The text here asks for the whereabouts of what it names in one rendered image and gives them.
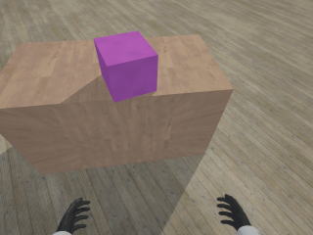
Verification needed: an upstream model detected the left robot hand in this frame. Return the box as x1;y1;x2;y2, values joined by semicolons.
56;197;91;234

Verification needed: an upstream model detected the right robot hand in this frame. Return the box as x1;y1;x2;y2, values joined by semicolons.
216;194;251;232

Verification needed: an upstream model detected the pedestal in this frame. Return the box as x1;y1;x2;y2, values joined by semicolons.
0;34;234;175

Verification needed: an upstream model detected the robot right forearm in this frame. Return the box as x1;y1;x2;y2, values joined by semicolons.
238;225;261;235

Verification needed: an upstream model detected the carton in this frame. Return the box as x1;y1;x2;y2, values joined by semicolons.
94;30;158;103

